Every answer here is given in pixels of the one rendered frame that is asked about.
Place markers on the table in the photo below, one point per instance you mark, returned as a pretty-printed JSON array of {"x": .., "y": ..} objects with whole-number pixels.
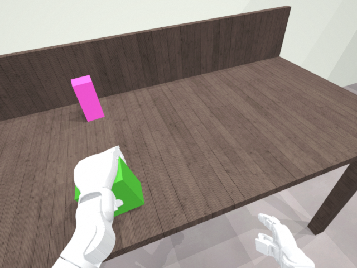
[{"x": 208, "y": 116}]

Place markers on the robot right hand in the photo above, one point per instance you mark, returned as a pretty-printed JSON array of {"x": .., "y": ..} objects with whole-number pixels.
[{"x": 281, "y": 237}]

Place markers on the sponge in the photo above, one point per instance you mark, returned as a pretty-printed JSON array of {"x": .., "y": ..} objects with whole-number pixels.
[{"x": 126, "y": 187}]

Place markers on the robot left forearm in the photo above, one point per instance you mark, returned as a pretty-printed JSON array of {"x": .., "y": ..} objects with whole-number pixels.
[{"x": 94, "y": 238}]

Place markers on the robot right forearm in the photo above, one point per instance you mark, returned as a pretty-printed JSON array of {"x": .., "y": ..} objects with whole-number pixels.
[{"x": 293, "y": 257}]

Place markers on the robot left hand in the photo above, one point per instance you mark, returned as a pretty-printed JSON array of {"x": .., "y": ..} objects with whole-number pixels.
[{"x": 99, "y": 170}]

